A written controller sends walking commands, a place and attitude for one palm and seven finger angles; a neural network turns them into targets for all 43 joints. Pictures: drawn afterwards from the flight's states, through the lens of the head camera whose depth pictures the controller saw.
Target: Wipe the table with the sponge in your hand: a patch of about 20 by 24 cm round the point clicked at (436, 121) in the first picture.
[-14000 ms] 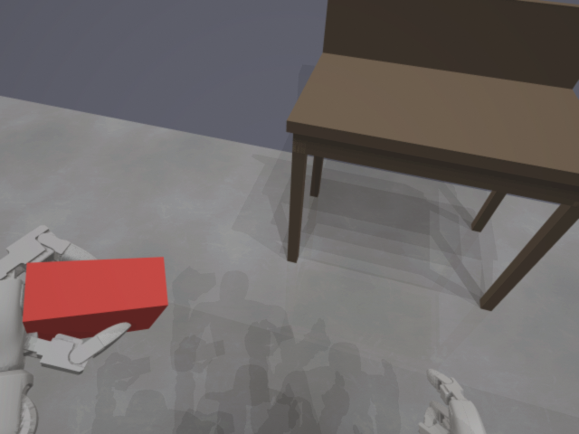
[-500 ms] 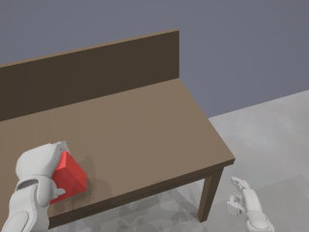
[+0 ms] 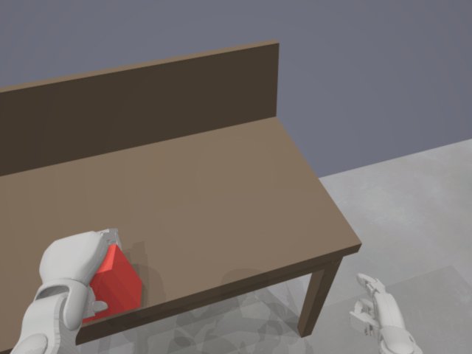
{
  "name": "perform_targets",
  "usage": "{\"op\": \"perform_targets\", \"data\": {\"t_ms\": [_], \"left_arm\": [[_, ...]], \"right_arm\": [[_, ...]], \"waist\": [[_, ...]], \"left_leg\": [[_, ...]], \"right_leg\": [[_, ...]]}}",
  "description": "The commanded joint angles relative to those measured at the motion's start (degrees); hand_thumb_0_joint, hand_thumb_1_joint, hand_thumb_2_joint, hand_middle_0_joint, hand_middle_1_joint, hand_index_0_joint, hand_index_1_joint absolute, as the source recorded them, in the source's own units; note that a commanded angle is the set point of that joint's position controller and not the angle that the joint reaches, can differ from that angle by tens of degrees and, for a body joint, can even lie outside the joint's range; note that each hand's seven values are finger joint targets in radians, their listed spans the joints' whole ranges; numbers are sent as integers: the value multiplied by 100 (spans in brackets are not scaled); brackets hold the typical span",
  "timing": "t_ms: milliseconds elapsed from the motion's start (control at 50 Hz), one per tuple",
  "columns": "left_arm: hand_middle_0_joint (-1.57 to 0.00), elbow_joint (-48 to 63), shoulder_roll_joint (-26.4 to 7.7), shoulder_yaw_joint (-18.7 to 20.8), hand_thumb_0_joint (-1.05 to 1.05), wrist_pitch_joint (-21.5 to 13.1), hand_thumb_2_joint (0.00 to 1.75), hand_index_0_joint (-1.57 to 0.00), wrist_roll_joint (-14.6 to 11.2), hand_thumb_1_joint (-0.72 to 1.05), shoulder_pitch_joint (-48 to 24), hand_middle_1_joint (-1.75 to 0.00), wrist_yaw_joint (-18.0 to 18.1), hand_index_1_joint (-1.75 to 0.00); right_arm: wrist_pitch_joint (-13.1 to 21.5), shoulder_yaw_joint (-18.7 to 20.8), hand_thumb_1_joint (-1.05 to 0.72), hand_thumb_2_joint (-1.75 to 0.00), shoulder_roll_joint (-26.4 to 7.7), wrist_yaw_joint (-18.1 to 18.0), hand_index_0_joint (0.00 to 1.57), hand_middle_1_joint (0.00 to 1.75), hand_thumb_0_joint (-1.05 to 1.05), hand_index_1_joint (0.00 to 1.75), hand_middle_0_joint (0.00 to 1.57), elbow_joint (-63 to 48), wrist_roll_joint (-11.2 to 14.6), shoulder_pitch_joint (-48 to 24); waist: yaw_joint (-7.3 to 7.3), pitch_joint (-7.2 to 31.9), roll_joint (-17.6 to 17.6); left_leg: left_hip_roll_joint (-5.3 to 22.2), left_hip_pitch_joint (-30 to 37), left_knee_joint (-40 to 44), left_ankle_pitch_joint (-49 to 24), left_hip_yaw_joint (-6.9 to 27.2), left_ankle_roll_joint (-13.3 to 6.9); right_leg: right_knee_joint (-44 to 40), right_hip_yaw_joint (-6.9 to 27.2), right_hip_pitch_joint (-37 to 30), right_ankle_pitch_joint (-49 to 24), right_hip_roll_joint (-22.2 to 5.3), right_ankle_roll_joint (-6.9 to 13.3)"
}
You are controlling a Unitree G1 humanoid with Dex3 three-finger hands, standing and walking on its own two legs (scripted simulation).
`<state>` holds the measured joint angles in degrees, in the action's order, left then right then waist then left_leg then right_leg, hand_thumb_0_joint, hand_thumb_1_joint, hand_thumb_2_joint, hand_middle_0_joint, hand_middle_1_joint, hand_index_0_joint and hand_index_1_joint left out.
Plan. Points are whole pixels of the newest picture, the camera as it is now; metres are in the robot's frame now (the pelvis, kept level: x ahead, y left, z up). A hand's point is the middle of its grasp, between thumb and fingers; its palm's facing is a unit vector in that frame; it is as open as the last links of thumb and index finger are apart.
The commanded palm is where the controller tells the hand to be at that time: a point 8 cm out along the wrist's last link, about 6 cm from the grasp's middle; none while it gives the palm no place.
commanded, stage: move the sponge above the wiping area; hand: left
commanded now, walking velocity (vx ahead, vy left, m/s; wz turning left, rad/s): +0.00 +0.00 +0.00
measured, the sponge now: (102, 290) +0.19 +0.28 +0.00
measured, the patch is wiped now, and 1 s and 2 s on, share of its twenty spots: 0.00 0.00 0.00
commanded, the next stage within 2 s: none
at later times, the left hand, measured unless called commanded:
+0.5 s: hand (96, 272) +0.20 +0.29 +0.04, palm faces -0.10 -0.09 -0.99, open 9.6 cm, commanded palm +0.18 +0.30 +0.12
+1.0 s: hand (86, 258) +0.22 +0.30 +0.06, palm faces +0.03 -0.04 -1.00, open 9.6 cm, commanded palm +0.18 +0.31 +0.12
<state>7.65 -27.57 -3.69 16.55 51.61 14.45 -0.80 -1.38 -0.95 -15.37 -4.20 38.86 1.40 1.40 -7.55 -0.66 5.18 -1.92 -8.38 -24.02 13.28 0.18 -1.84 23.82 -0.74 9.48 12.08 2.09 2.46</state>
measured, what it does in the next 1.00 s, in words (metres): stands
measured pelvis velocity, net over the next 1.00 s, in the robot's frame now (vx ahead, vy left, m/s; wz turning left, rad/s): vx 0.01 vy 0.00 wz -0.02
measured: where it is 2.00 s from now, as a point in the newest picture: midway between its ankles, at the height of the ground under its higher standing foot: outside the picture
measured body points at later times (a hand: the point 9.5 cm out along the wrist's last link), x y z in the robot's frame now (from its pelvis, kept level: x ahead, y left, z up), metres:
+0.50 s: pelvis +0.00 +0.00 +0.00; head +0.00 -0.02 +0.45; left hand +0.20 +0.29 +0.09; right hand +0.25 -0.21 -0.08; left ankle +0.00 +0.10 -0.74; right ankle +0.01 -0.09 -0.74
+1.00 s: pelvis +0.01 +0.00 +0.00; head +0.00 -0.02 +0.45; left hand +0.21 +0.30 +0.12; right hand +0.25 -0.20 -0.09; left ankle +0.00 +0.10 -0.74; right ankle +0.01 -0.09 -0.74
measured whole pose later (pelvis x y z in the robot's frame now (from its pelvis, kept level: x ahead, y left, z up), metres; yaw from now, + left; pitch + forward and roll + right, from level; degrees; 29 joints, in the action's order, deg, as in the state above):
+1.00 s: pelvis +0.01 +0.00 +0.00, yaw -1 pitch -2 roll +0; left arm 6.4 -28.2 -0.2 11.3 54.3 15.1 8.5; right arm -1.7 -0.4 -13.3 -3.5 40.5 1.3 2.2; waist -8.2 0.5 4.1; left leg -1.3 -8.6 -25.0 14.8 -0.5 -1.8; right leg 23.4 0.2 9.3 12.4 2.9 2.5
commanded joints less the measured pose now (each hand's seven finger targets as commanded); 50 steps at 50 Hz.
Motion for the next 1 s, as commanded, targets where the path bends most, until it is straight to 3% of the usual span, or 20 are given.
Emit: {"op": "perform_targets", "data": {"t_ms": [0,80,100,180,200,220,240,340,380,440,480,500,540,580,700,760,820,880,900,980], "left_arm": [[-120,1503,-1611,1331,0,-491,130,-120,474,10,-1782,-160,818,-160],[-120,1020,-1759,1750,0,-139,130,-120,362,10,-1313,-160,1191,-160],[-120,977,-1311,1396,0,-4,130,-120,234,10,-1209,-160,1166,-160],[-120,626,-1029,1074,0,631,130,-120,-48,10,-725,-160,853,-160],[-120,706,-593,576,0,734,130,-120,-149,10,-589,-160,682,-160],[-120,692,-867,690,0,767,130,-120,-84,10,-662,-160,571,-160],[-120,756,-709,401,0,793,130,-120,-54,10,-791,-160,419,-160],[-120,978,-1395,911,0,130,130,-120,252,10,-1400,-160,327,-160],[-120,1392,-1931,1458,0,-261,130,-120,436,10,-1629,-160,590,-160],[-120,1182,-1756,1533,0,-560,130,-120,596,10,-1616,-160,1010,-160],[-120,1129,-1819,1773,0,-460,130,-120,523,10,-1367,-160,1229,-160],[-120,1004,-1360,1404,0,-373,130,-120,392,10,-1328,-160,1251,-160],[-120,647,-1293,1351,0,-134,130,-120,206,10,-1291,-160,1224,-160],[-120,383,-1315,1436,0,152,130,-120,-25,10,-822,-160,1096,-160],[-120,603,-701,456,0,409,130,-120,-135,10,-781,-160,374,-160],[-120,791,-1242,860,0,-55,130,-120,112,10,-1166,-160,387,-160],[-120,1414,-1640,1299,0,-584,130,-120,427,10,-1593,-160,757,-160],[-120,1323,-2142,2035,0,-632,130,-120,552,10,-1181,-160,1212,-160],[-120,1281,-1634,1653,0,-562,130,-120,510,10,-1202,-160,1284,-160],[-120,520,-1461,1736,0,107,130,-120,41,10,-633,-160,1319,-160]], "right_arm": [[380,183,-90,-90,-400,-76,20,30,0,30,20,-944,-45,-1061],[294,203,-90,-90,-461,-19,20,30,0,30,20,-821,50,-1238],[271,204,-90,-90,-425,8,20,30,0,30,20,-860,84,-1225],[160,153,-90,-90,-524,60,20,30,0,30,20,-860,168,-1537],[145,152,-90,-90,-507,67,20,30,0,30,20,-969,176,-1443],[130,146,-90,-90,-533,81,20,30,0,30,20,-928,188,-1379],[117,109,-90,-90,-536,82,20,30,0,30,20,-997,173,-1430],[197,124,-90,-90,-500,3,20,30,0,30,20,-990,30,-1146],[254,147,-90,-90,-483,-32,20,30,0,30,20,-964,-41,-1191],[295,207,-90,-90,-425,-43,20,30,0,30,20,-876,-53,-955],[305,228,-90,-90,-450,-28,20,30,0,30,20,-843,-4,-1103],[305,244,-90,-90,-394,-21,20,30,0,30,20,-852,39,-1030],[272,248,-90,-90,-469,-9,20,30,0,30,20,-782,105,-1117],[233,226,-90,-90,-527,-14,20,30,0,30,20,-752,145,-1310],[170,165,-90,-90,-537,22,20,30,0,30,20,-987,146,-1243],[231,188,-90,-90,-513,13,20,30,0,30,20,-964,43,-1057],[369,219,-90,-90,-417,-30,20,30,0,30,20,-986,-47,-942],[329,260,-90,-90,-493,-14,20,30,0,30,20,-837,-67,-995],[308,251,-90,-90,-390,3,20,30,0,30,20,-873,-25,-966],[160,250,-90,-90,-513,67,20,30,0,30,20,-717,121,-1274]], "waist": [[-49,1315,163],[-180,1150,369],[-108,1235,246],[-46,903,-142],[64,887,-230],[75,900,-385],[117,864,-424],[61,1104,-566],[-79,1300,-70],[-59,1358,318],[-147,1266,592],[-41,1259,494],[0,1106,223],[-54,927,-48],[177,827,-435],[94,1038,-526],[-53,1497,56],[-202,1517,435],[-120,1483,506],[-148,912,-60]], "left_leg": [[59,290,206,-1203,537,-40],[41,200,274,-1373,581,80],[70,134,270,-1517,491,75],[52,48,333,-1445,511,93],[70,-2,320,-1422,440,33],[66,-18,323,-1428,484,40],[31,-22,322,-1387,496,12],[0,70,214,-1124,520,-102],[16,244,182,-1170,566,-96],[42,239,121,-1441,533,11],[35,263,145,-1448,614,47],[69,210,148,-1467,520,28],[62,130,188,-1464,520,68],[37,82,233,-1358,518,49],[29,-40,227,-1256,471,-82],[11,12,182,-1229,536,-97],[57,319,105,-1503,560,-78],[63,307,84,-1692,626,22],[80,222,106,-1731,556,39],[63,64,229,-1552,574,101]], "right_leg": [[-318,796,-314,-500,-11,301],[-347,1032,-384,-644,-4,395],[-287,763,-486,-866,-71,323],[-355,812,-424,-936,-88,261],[-346,605,-467,-1001,-127,198],[-335,654,-459,-1011,-135,188],[-343,637,-441,-1015,-146,169],[-347,723,-344,-639,-84,174],[-320,985,-403,-628,2,278],[-292,891,-356,-786,-22,344],[-301,1028,-303,-738,32,411],[-290,787,-322,-816,-32,340],[-341,784,-288,-915,-80,296],[-384,859,-345,-883,-72,278],[-362,593,-356,-947,-107,166],[-329,697,-329,-845,-110,161],[-224,784,-399,-889,-39,269],[-218,1055,-528,-1096,16,397],[-196,835,-535,-1128,-44,356],[-367,961,-445,-1094,-59,325]]}}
